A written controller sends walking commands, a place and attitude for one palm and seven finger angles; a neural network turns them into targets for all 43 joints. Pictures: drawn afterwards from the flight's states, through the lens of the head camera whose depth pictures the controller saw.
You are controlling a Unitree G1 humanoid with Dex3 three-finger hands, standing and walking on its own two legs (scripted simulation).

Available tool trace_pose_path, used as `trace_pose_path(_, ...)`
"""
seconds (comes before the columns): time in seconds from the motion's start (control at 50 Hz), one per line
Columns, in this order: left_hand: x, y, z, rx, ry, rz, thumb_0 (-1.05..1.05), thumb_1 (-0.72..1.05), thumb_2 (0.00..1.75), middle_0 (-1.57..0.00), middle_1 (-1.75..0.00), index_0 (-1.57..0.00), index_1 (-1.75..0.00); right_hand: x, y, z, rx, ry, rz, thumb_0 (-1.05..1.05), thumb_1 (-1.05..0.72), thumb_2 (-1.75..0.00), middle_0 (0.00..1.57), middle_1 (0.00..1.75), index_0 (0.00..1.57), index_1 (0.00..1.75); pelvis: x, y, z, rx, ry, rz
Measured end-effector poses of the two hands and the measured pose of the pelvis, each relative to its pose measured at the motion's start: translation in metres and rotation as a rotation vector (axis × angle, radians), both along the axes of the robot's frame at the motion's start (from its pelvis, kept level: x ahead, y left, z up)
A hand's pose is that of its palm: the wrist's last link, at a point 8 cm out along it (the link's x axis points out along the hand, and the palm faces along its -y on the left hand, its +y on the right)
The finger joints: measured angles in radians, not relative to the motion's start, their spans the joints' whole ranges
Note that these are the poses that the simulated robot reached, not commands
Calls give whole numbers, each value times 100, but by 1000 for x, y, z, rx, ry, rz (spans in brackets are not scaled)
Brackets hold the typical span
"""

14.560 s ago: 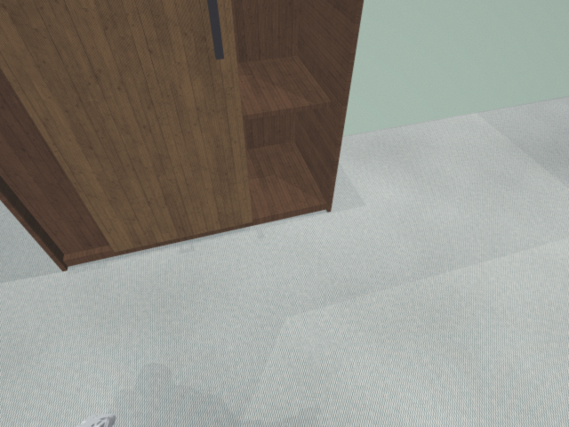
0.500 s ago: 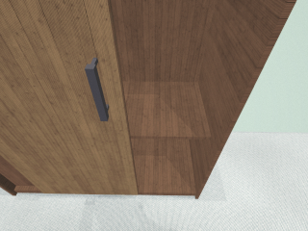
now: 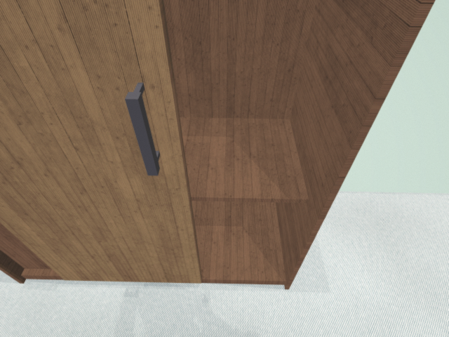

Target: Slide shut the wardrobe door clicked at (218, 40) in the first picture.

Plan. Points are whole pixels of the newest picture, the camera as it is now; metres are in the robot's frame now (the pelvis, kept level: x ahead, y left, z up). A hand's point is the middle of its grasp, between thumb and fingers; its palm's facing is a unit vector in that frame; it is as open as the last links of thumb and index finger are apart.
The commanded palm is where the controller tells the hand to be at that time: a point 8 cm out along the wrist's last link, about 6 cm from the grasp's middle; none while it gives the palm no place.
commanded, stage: look again from close up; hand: left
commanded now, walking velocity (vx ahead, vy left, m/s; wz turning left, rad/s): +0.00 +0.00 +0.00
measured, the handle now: (147, 132) +0.45 +0.19 +0.14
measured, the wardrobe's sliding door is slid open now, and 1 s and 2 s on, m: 0.37 0.37 0.37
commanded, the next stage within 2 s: raise the hand with hooked fingers in 0.44 s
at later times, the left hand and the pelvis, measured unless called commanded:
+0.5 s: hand out of the picture +0.02 +0.22 -0.17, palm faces +0.03 -0.96 -0.26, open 7.4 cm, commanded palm none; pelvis +0.00 +0.00 +0.00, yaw +0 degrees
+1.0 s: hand (90, 328) +0.14 +0.24 -0.04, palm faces +0.15 -0.99 -0.03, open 8.8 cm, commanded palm +0.13 +0.28 -0.01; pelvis -0.04 +0.00 -0.08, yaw +1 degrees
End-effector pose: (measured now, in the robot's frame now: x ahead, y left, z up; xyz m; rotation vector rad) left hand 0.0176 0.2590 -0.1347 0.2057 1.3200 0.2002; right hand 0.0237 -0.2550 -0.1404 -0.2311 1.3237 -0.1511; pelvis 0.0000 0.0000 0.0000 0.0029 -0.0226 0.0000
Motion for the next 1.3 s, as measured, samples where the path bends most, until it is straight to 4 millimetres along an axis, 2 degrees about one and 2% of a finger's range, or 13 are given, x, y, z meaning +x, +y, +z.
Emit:
trace_pose_path(0.56, 0, 4, 0, 2, -2, -16, 0, 91, 90, -20, -30, -20, -30, 5, -1, 3, -10, -15, 5, 1, -90, -90, 20, 30, 20, 30, -1, 2, 0, 0, -2, 2)
trace_pose_path(0.6, 25, 6, 15, -9, -174, 45, 1, 91, 90, -20, -30, -20, -30, 12, 0, 7, -20, -100, 2, 1, -90, -90, 20, 30, 20, 30, -6, 3, -2, 2, 4, 6)
trace_pose_path(0.72, 129, 8, 107, 4, -911, 32, 1, 85, 88, -21, -33, -20, -34, 54, 1, 25, -37, -454, 38, 1, -90, -90, 20, 30, 20, 30, -19, 2, -16, 5, 74, 25)
trace_pose_path(0.78, 154, 7, 136, -35, -1212, -59, 1, 81, 86, -21, -37, -20, -37, 79, 0, 30, -26, -601, 70, 1, -90, -90, 20, 30, 20, 30, -26, 0, -31, 8, 133, 10)
trace_pose_path(0.82, 154, 6, 141, -67, -1341, -145, 1, 77, 84, -21, -39, -21, -39, 95, 0, 29, -21, -684, 96, 1, -90, -90, 20, 30, 20, 30, -31, -1, -45, 10, 167, 0)
trace_pose_path(0.88, 139, 9, 126, -119, -1350, -220, 0, 70, 81, -22, -43, -21, -43, 115, 1, 25, -19, -772, 129, 1, -90, -90, 20, 30, 20, 30, -37, -1, -65, 10, 193, -10)
trace_pose_path(0.96, 110, 24, 100, -138, -1230, -121, 1, 61, 78, -23, -49, -22, -49, 132, 10, 21, -25, -814, 175, 1, -90, -90, 20, 30, 20, 30, -40, 1, -78, -6, 197, 9)
trace_pose_path(1.04, 93, 34, 106, -59, -1244, -67, 1, 52, 74, -23, -55, -23, -55, 134, 25, 14, -17, -793, 235, 1, -90, -90, 20, 30, 20, 30, -42, 3, -80, -34, 190, 35)
trace_pose_path(1.1, 98, 34, 123, -40, -1305, -103, 1, 45, 71, -23, -59, -23, -60, 129, 37, 7, 3, -754, 258, 1, -90, -90, 20, 30, 20, 30, -44, 4, -78, -48, 184, 48)
trace_pose_path(1.18, 118, 34, 140, -69, -1318, -171, 1, 35, 67, -24, -65, -24, -66, 115, 49, 2, 31, -707, 236, 1, -90, -90, 20, 30, 20, 30, -45, 5, -70, -55, 170, 53)
trace_pose_path(1.3, 139, 45, 164, -78, -1276, -170, 1, 21, 61, -25, -74, -25, -75, 97, 51, 13, 46, -686, 164, 2, -90, -90, 20, 30, 20, 30, -39, 8, -53, -43, 146, 38)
